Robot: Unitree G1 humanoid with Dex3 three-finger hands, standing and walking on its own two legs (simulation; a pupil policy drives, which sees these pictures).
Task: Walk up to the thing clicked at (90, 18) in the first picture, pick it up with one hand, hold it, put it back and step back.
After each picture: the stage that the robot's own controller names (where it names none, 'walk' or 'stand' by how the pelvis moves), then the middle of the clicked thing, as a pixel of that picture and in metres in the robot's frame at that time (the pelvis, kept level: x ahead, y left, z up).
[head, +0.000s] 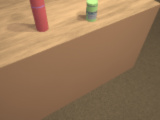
stand; (91, 10) +0.88 -0.03 -0.01
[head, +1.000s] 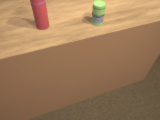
rise first; (98, 13) +0.79 -0.03 +0.01
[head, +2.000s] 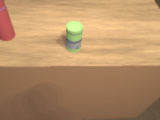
rise first; (73, 37) +0.54 +0.09 +0.03
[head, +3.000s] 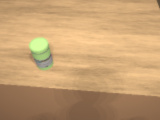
rise first; (42, 54) +0.44 +0.19 +0.02
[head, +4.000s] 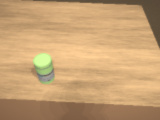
stand; (44, 69) +0.42 +0.18 -0.01
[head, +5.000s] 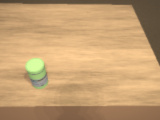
stand; (37, 74) +0.41 +0.19 -0.01
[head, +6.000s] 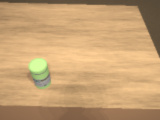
stand; (40, 74) +0.41 +0.18 -0.01
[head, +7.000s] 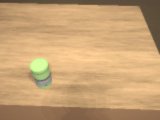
stand; (41, 73) +0.41 +0.18 -0.01
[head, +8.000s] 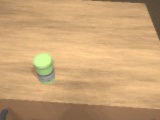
rise first; (44, 69) +0.42 +0.17 -0.01
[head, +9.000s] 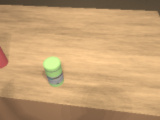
go down; (54, 72) +0.42 +0.16 -0.01
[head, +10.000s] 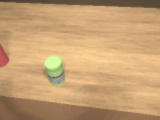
go down; (55, 71) +0.42 +0.16 -0.01
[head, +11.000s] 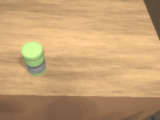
go down; (34, 59) +0.43 +0.15 +0.01
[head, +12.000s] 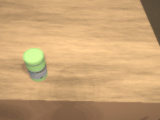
go down; (36, 65) +0.42 +0.16 +0.02
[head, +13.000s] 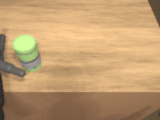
close in; (28, 54) +0.43 +0.17 +0.05
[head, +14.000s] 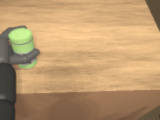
lift; (24, 49) +0.45 +0.17 +0.06
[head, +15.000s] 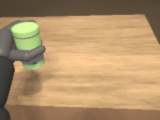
lift; (29, 46) +0.35 +0.16 +0.23
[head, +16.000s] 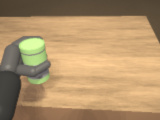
hold; (35, 61) +0.33 +0.15 +0.18
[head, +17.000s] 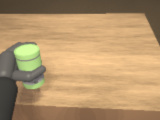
hold; (30, 66) +0.33 +0.17 +0.16
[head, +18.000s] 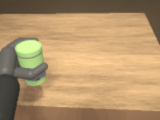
hold; (32, 63) +0.33 +0.16 +0.17
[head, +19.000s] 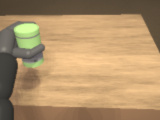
crouch; (30, 45) +0.38 +0.17 +0.20
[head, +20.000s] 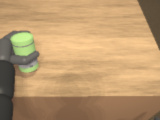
lower; (25, 52) +0.43 +0.18 +0.08
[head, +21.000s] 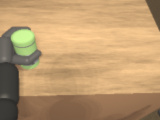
lower; (26, 50) +0.44 +0.17 +0.06
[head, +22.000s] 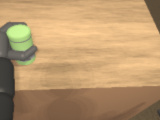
lower; (22, 45) +0.45 +0.17 +0.06
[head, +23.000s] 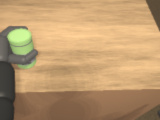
lower; (23, 49) +0.44 +0.17 +0.06
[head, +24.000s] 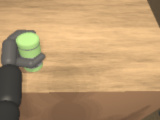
loosen; (30, 53) +0.43 +0.16 +0.06
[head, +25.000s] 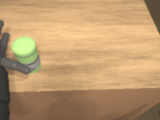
withdraw; (27, 56) +0.42 +0.16 +0.05
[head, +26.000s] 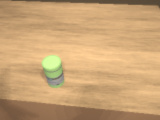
sink last; (54, 72) +0.40 +0.15 +0.03
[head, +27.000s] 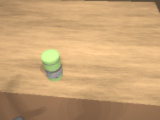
stand; (52, 65) +0.42 +0.16 +0.03
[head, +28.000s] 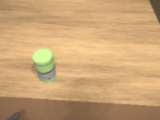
stand; (45, 66) +0.41 +0.15 +0.04
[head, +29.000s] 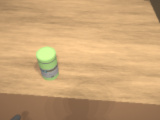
stand; (48, 64) +0.42 +0.15 +0.04
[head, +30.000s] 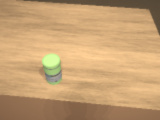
stand; (52, 69) +0.42 +0.15 +0.00
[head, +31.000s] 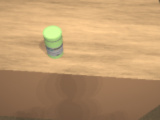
walk; (54, 43) +0.49 +0.12 +0.02
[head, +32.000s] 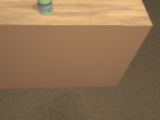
walk; (44, 1) +0.74 +0.22 +0.01
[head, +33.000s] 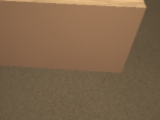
stand; out of the picture +1.07 +0.19 +0.01
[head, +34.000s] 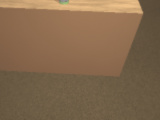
stand; out of the picture +1.05 +0.18 -0.01
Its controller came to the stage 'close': yes
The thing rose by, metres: 0.21
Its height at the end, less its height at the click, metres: +0.00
